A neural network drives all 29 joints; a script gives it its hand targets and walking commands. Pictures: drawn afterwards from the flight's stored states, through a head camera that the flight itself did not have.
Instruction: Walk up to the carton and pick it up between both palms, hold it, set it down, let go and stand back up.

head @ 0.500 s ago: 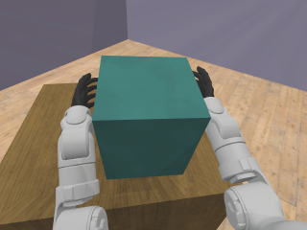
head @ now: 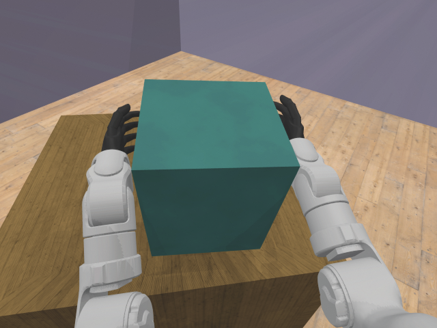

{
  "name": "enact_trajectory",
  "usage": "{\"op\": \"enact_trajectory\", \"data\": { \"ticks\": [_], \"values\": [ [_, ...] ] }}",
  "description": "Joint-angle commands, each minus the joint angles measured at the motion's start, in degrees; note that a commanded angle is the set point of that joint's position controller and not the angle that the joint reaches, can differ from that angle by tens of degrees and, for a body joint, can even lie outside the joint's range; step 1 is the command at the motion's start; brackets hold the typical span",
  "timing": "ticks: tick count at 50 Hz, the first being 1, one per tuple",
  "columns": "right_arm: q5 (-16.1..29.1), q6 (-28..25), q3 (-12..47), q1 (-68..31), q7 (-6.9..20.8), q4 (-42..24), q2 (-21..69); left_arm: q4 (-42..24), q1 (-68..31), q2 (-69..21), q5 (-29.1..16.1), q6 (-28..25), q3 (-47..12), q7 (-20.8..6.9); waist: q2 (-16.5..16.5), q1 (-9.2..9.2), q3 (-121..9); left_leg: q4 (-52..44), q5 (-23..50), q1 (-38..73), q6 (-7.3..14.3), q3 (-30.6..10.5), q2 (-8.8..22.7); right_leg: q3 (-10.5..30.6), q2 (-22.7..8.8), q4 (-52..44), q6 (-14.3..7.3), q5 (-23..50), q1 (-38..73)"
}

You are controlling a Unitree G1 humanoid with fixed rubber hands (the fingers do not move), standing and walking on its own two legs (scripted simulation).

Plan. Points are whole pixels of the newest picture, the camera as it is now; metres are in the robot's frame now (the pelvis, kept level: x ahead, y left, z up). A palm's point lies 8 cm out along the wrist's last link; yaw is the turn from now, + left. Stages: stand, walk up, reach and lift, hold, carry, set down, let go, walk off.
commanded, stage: hold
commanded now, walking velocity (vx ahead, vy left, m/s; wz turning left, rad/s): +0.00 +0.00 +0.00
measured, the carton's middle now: (207, 171) +0.34 +0.01 +0.14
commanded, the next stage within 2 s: none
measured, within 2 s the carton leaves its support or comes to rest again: neither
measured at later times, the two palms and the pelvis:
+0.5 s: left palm (115, 150) +0.35 +0.16 +0.20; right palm (289, 137) +0.37 -0.14 +0.20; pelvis +0.00 +0.00 +0.00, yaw +0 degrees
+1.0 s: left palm (117, 148) +0.34 +0.16 +0.20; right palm (294, 136) +0.36 -0.15 +0.21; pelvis +0.00 +0.00 +0.00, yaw +0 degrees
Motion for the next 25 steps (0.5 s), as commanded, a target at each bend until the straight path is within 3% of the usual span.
{"op": "enact_trajectory", "data": {
  "ticks": [1,4,5,6,9,16,17,18,21,24,25],
  "values": [
    [3.81,-3.61,22.65,-37.70,4.62,-20.00,33.36,-8.73,-36.94,-28.90,-11.50,-4.40,-31.59,-6.90,5.02,-1.48,-21.78,2.59,10.47,18.44,0.19,3.22,-3.84,-4.57,4.85,-2.19,2.39,13.09,-9.16],
    [5.12,-3.22,24.53,-36.81,4.29,-21.31,33.72,-8.74,-34.52,-28.56,-10.80,-4.55,-30.30,-6.48,4.20,0.05,-22.05,3.02,13.59,19.11,0.87,3.07,-4.27,-4.26,4.95,-2.10,3.11,16.92,-7.62],
    [4.08,-2.58,22.52,-37.13,4.14,-17.89,32.04,-3.93,-34.32,-27.01,-9.12,-3.71,-28.26,-6.83,4.32,-0.44,-17.04,1.88,8.14,17.44,1.29,3.32,-4.48,-4.18,4.63,-3.45,2.74,11.48,-9.23],
    [3.54,-2.78,22.49,-38.67,4.34,-19.02,32.53,-3.62,-34.08,-26.67,-9.24,-3.84,-28.22,-6.97,2.36,0.01,-17.04,1.50,6.28,16.58,1.82,3.35,-4.28,-4.49,4.68,-3.34,2.87,10.97,-9.70],
    [2.97,-1.68,20.84,-36.18,4.42,-14.24,31.91,-2.54,-33.45,-25.35,-6.42,-2.83,-24.43,-7.82,3.59,0.76,-13.76,0.25,3.45,15.62,2.22,4.11,-4.52,-4.28,4.05,-3.94,2.87,7.43,-9.73],
    [5.26,-3.01,25.33,-36.52,3.77,-21.30,35.55,-8.77,-35.29,-28.00,-10.96,-4.97,-29.64,-7.50,2.40,-0.22,-21.82,3.39,13.94,18.91,1.26,3.25,-5.00,-4.12,4.54,-2.19,3.78,20.59,-7.09],
    [5.22,-2.83,24.56,-38.72,3.53,-21.06,33.96,-6.00,-35.22,-26.74,-9.79,-4.46,-28.41,-7.51,2.83,0.13,-19.35,3.07,11.85,18.45,1.20,3.10,-4.94,-4.15,4.34,-2.45,3.75,18.24,-7.84],
    [4.27,-2.05,22.85,-36.89,3.49,-16.77,33.11,-3.67,-33.32,-25.79,-8.01,-3.79,-26.44,-7.87,2.77,0.21,-16.68,1.90,9.40,17.98,1.65,3.49,-4.66,-4.05,4.26,-3.38,3.56,15.12,-9.16],
    [2.74,-1.27,21.26,-34.26,3.81,-13.47,31.93,-3.08,-32.45,-24.61,-5.84,-2.98,-24.13,-8.83,2.36,0.10,-12.48,0.31,4.59,16.46,1.92,4.43,-4.54,-4.50,4.17,-4.00,3.16,10.03,-9.25],
    [4.28,-2.32,22.15,-37.44,3.83,-17.74,32.44,-3.84,-32.28,-26.55,-7.84,-2.94,-25.88,-9.11,2.11,0.17,-16.76,1.39,9.16,18.21,1.65,3.97,-4.46,-4.47,4.61,-3.33,3.24,14.39,-8.44],
    [4.75,-2.57,23.04,-36.67,3.75,-18.48,33.46,-5.84,-34.05,-26.81,-8.83,-3.60,-27.63,-8.97,2.35,-0.80,-17.33,1.99,11.51,18.23,1.16,3.65,-4.75,-4.43,4.63,-2.90,3.39,17.24,-7.29]
  ]
}}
